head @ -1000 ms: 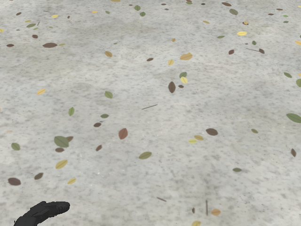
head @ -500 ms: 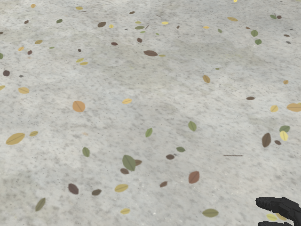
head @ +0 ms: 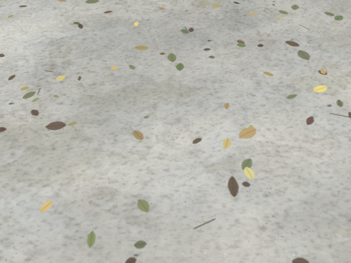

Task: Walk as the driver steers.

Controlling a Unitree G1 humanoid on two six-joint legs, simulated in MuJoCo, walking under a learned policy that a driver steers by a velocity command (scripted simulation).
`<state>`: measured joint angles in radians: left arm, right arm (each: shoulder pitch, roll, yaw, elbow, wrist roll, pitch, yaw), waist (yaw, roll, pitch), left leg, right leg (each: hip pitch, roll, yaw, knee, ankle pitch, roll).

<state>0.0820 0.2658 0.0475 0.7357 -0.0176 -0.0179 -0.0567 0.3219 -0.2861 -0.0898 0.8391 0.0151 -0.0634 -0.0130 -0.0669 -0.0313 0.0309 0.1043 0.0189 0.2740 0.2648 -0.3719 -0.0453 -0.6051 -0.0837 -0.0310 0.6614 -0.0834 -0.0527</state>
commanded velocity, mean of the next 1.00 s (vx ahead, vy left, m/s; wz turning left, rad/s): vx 0.50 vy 0.00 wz -0.45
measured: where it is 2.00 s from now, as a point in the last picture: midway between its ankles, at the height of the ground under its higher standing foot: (234, 124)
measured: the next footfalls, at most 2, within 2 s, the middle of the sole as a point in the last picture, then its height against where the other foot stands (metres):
right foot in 0.04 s outside the picture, level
left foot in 0.54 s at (168, 251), level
